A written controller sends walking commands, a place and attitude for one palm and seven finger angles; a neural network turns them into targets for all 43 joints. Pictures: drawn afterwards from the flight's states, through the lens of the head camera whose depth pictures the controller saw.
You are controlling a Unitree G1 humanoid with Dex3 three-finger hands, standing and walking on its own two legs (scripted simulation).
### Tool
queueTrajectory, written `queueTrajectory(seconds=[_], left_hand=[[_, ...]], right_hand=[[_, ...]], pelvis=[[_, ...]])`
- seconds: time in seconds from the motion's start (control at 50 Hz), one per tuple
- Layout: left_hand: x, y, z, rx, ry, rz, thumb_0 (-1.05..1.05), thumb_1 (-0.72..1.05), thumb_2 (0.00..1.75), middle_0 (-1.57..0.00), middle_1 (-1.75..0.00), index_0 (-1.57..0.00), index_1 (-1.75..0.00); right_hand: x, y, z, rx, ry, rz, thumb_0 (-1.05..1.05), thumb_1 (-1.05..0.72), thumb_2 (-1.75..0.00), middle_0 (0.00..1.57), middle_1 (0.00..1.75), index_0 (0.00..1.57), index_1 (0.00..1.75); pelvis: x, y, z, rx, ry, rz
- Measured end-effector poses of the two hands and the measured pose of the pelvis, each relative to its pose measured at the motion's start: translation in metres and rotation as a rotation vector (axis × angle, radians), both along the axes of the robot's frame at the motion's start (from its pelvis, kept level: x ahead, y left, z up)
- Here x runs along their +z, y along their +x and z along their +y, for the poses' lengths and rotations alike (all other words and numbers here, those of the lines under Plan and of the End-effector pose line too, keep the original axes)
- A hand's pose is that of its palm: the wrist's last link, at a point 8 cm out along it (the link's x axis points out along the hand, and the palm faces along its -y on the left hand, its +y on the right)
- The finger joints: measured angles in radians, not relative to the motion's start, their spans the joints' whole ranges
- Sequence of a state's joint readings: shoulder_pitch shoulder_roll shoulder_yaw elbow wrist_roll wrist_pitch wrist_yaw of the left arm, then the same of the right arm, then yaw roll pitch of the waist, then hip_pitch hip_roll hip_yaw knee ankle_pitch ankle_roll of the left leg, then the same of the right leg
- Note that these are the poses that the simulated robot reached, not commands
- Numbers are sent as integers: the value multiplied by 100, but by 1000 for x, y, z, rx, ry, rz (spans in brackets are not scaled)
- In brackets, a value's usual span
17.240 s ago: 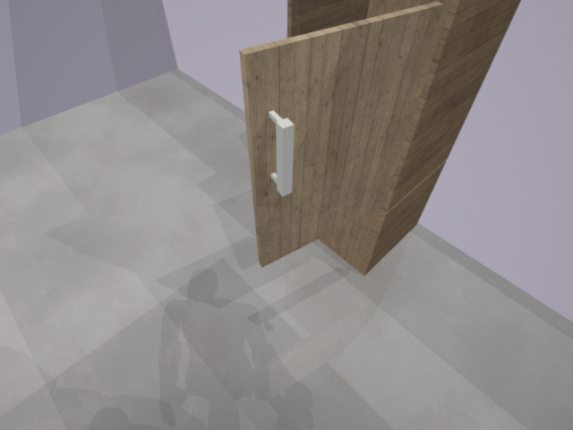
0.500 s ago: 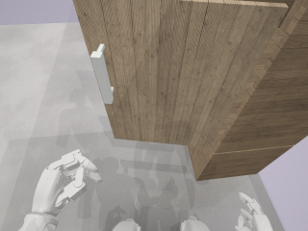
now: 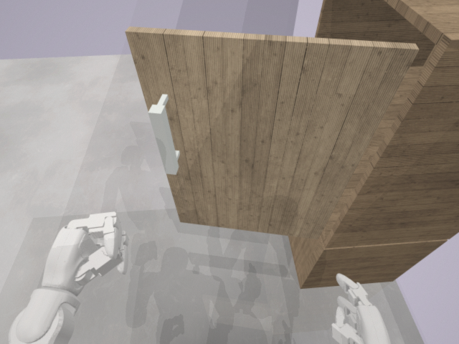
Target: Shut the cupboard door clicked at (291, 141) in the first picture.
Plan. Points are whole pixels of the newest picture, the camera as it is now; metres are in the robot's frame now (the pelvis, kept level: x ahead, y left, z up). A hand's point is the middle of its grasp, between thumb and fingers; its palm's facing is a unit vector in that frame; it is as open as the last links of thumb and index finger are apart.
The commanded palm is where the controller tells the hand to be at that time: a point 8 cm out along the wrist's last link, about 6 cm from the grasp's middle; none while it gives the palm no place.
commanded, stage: raise the hand and make a fist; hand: left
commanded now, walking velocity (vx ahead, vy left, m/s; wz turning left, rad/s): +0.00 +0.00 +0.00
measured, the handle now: (168, 136) +0.47 +0.17 +0.09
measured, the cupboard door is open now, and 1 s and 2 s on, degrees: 78 78 78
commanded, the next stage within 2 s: bring the fist close to the handle in 0.42 s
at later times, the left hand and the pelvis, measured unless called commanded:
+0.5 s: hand (121, 257) +0.22 +0.18 +0.09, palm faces -0.04 -1.00 -0.05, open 3.1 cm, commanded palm +0.19 +0.23 +0.10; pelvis -0.01 -0.01 +0.01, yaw +0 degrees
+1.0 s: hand (150, 219) +0.28 +0.15 +0.10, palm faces -0.06 -1.00 -0.04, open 3.1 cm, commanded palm +0.27 +0.21 +0.10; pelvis -0.01 -0.01 +0.01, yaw -1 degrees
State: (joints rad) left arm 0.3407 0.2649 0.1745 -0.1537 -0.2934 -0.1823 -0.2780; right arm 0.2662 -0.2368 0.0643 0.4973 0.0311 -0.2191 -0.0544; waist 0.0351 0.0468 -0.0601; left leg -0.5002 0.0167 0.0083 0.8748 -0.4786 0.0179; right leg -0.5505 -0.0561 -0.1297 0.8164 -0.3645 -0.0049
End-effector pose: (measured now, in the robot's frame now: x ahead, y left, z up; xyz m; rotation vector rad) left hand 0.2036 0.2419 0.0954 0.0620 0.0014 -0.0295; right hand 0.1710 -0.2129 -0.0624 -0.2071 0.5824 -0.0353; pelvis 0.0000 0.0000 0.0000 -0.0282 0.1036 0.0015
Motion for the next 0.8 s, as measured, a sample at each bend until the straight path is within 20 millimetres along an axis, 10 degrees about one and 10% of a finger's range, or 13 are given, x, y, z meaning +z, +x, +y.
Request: queueTrajectory(seconds=[0.6, 0.8], left_hand=[[3, -5, -8, -5, -14, -1, 2, 90, 90, -130, -150, -130, -150], [5, 25, -21, -34, -24, -25, 2, 90, 90, -130, -150, -130, -150]], right_hand=[[6, -17, -19, -29, -25, -12, 1, -90, -90, 20, 30, 20, 30], [0, -24, -19, -33, -25, 18, 1, -90, -90, 21, 30, 20, 30]], pelvis=[[7, -10, -6, -5, 14, -33], [7, -14, -6, -2, 17, -33]])
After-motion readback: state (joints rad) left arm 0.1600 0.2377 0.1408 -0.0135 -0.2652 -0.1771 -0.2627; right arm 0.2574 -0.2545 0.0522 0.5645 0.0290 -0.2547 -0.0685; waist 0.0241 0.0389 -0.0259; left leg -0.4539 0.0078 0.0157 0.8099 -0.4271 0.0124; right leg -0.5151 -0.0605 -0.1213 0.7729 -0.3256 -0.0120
